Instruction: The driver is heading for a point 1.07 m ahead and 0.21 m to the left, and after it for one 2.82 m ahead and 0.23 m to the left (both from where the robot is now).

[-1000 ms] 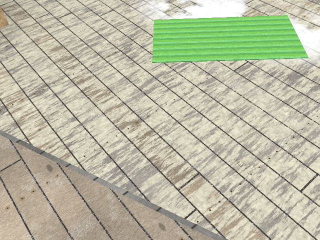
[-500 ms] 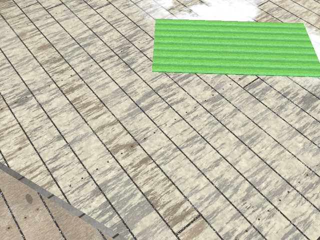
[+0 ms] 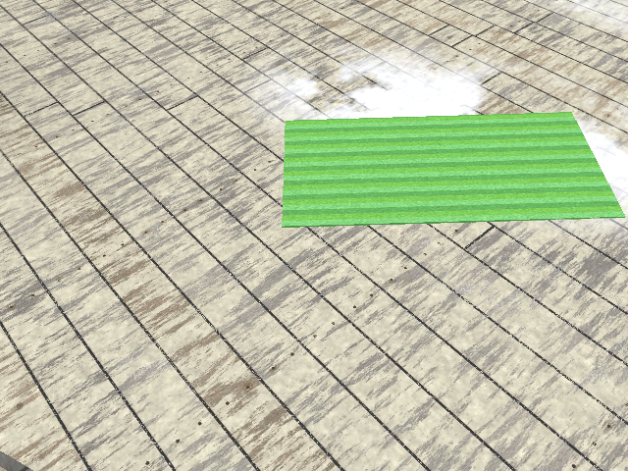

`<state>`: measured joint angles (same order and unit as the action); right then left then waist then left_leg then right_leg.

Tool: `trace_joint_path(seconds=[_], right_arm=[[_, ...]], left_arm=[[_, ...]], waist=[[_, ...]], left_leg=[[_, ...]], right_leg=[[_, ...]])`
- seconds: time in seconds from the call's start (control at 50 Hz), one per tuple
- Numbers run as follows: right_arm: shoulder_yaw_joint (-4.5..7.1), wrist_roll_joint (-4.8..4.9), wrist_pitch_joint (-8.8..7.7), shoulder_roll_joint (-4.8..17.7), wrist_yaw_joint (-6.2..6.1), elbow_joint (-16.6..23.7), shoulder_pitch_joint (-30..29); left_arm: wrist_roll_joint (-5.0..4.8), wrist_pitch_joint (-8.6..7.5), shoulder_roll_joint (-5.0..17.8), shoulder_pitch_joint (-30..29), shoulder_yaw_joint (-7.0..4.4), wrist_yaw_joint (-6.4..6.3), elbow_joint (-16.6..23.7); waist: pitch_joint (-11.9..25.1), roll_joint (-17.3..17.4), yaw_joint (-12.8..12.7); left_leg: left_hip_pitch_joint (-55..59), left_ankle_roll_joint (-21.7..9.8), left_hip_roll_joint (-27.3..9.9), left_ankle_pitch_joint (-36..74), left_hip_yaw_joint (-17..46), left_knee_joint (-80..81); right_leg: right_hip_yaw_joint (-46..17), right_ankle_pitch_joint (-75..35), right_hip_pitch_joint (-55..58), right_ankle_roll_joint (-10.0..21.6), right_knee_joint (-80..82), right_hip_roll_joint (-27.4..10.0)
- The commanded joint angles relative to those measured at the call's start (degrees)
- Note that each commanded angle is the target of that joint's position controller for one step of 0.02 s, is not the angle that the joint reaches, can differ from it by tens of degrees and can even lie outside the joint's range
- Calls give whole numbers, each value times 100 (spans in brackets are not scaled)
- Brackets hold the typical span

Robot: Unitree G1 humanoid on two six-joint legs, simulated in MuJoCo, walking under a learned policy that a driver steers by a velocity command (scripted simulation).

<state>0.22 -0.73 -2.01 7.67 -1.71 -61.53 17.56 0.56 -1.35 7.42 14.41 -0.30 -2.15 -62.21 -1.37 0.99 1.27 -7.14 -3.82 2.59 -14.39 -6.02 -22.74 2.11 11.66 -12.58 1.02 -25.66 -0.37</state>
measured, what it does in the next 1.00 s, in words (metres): stands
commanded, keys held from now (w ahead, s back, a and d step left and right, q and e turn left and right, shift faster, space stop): no key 0.84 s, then w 0.16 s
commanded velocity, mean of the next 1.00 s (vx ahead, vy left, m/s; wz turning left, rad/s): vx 0.03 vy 0.00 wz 0.00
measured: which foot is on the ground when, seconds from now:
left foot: down 0.00-1.00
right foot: down 0.00-0.94, up 0.96-1.00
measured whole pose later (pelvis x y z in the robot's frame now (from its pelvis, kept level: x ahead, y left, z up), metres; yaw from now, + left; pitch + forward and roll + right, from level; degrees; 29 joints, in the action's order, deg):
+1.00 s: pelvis +0.03 -0.02 +0.00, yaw +0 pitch -1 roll +0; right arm 0.6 -0.8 -0.8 7.0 -2.2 -66.0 24.2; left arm 1.5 -0.3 6.7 20.8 0.0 -1.3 -66.0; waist 0.4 0.4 0.8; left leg -5.7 -3.9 1.5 -19.5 -4.0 -24.7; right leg 3.2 22.4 -13.6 4.0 -33.4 1.2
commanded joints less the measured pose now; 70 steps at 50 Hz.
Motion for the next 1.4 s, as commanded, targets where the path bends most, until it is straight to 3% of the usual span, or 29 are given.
trace_joint_path(seconds=[0.02, 0.08, 0.2, 0.84, 0.86, 0.92, 0.94, 0.98, 1.0, 1.04, 1.08, 1.14, 1.18, 1.2, 1.22, 1.24, 1.26, 1.28, 1.3, 1.34, 1.4], right_arm=[[81, 3, 41, 423, -17, -49, 563], [56, 15, 38, 346, -45, -134, 525], [35, 21, 78, 308, -82, -255, 494], [-82, 12, 79, 153, -111, -525, 829], [-87, 4, 79, 135, -107, -545, 896], [51, -10, 134, 408, -80, -497, 1034], [93, -8, 154, 474, -65, -486, 1177], [209, -2, 148, 698, -63, -554, 1569], [242, -22, 124, 716, -59, -553, 1587], [286, -94, 31, 762, -32, -492, 1526], [295, -72, -72, 738, -13, -411, 1321], [318, -44, -168, 810, 1, -329, 1138], [336, -6, -185, 851, 36, -277, 950], [312, -31, -218, 790, 57, -252, 936], [227, -51, -266, 522, 106, -120, 752], [169, -18, -292, 220, 163, 170, 822], [254, -168, -257, 558, 215, 275, 509], [254, -160, -267, 511, 278, 384, 224], [241, -95, -302, 433, 311, 376, 193], [273, -124, -247, 414, 343, 317, 322], [320, -113, -115, 451, 366, 423, 37]], left_arm=[[-45, -49, 436, 370, -47, -46, -12], [-30, -44, 435, 419, -47, -48, -62], [-18, -29, 410, 517, -34, -56, -179], [-23, 42, 257, 830, 54, -42, -477], [-19, 47, 233, 879, 61, -39, -497], [9, 96, 383, 823, -32, -2, -390], [45, 99, 353, 691, -41, 33, -289], [148, 43, 95, 305, 2, 126, -16], [189, -6, 149, 92, -14, 164, 132], [165, -104, 349, -71, -99, 239, 328], [104, -201, 374, -100, -143, 298, 449], [39, -245, 325, -48, -192, 344, 556], [10, -252, 279, 625, -239, 337, 351], [20, -276, 415, 1253, -320, 296, 151], [106, -332, 825, 2069, -453, 220, -28], [95, -298, 1442, 2783, -584, 186, -157], [92, -224, 1183, 2240, -501, 163, -96], [87, -240, 1020, 1536, -441, 191, 143], [76, -286, 918, 1155, -402, 220, 262], [50, -390, 665, 989, -297, 196, 291], [28, -483, 617, 1460, -230, 142, 94]], waist=[[-211, -470, -20], [-191, -205, -48], [-216, -99, -80], [-443, -68, -131], [-333, -66, -123], [-603, 177, -46], [-885, 307, 46], [-1244, 774, 230], [-1351, 730, 258], [-1204, 415, 181], [-1075, 314, 36], [-886, 421, -107], [-761, 315, -432], [-536, 110, -683], [-248, -845, -1063], [77, -2160, -1084], [-363, -1234, -719], [-675, -600, -465], [-700, -283, -288], [-533, -263, -50], [-474, -389, -23]], left_leg=[[-75, -10, -782, 751, 766, 462], [-75, 33, -790, 734, 748, 515], [2, 60, -827, 803, 742, 520], [-219, 60, -887, 552, 811, 590], [-182, 45, -843, 154, 803, 641], [-425, -230, -761, -2087, 1026, 669], [-469, -400, -963, -2811, 1385, 877], [-261, -869, -1840, -3607, 2503, 1589], [-293, -1051, -2157, -3412, 2827, 1796], [109, -1149, -2255, -2704, 2835, 1863], [189, -973, -2044, -1973, 2347, 1722], [-237, -791, -1683, -1220, 1623, 1414], [-1054, -666, -1374, -1008, 1158, 796], [-1486, -554, -1144, -540, 899, 78], [-2064, -309, -638, -243, 250, -1646], [-3272, -108, 84, -1601, -128, -3597], [-3523, -230, -325, -1481, 531, -4521], [-3618, -288, -579, -827, 676, -4680], [-3379, -262, -727, -322, 729, -4490], [-2974, -133, -833, 38, 658, -4117], [-3178, -3, -757, 317, 422, -3840]], right_leg=[[-700, -1116, 155, 213, 623, -591], [-712, -1278, 324, 249, 614, -622], [-688, -1323, 381, 258, 659, -601], [-644, -733, 296, 232, 769, -509], [-622, -340, 329, 238, 792, -455], [-366, 1675, -271, 391, 260, -57], [-276, 2077, -790, 410, -53, 47], [267, 1541, -1584, 346, -1175, 180], [226, 1279, -1836, 344, -1658, -38], [14, 1400, -2364, 335, -2251, -243], [-13, 1210, -2212, 302, -1941, -340], [296, 833, -1176, 282, -1158, -129], [618, 398, 269, 284, -482, 194], [528, 526, 1203, 313, -256, 270], [-789, 1344, 1986, 483, 555, -694], [-3611, 2878, 2471, 1108, 1768, -2104], [-3913, 3247, 1772, 1247, 1900, -2199], [-3318, 2866, 1267, 1179, 1817, -2062], [-2664, 1966, 944, 1073, 1879, -1809], [-1759, 662, 790, 902, 1915, -1407], [-1071, -1023, 1095, 902, 1823, -1225]])
Velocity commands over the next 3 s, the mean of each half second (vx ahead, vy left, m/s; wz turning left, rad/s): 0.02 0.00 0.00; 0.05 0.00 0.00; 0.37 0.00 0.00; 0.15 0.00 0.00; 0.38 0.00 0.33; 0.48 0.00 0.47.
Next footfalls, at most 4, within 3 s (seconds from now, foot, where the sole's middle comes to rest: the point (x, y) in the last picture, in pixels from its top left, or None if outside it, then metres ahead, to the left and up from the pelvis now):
1.20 right None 0.17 -0.15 -0.78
1.64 left None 0.46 0.00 -0.78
2.06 right None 0.38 -0.17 -0.78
2.52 left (287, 417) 0.65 0.10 -0.78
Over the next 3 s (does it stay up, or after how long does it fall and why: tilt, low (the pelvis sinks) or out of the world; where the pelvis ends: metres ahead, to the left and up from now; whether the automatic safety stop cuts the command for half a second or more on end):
stays up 0.77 0.09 -0.01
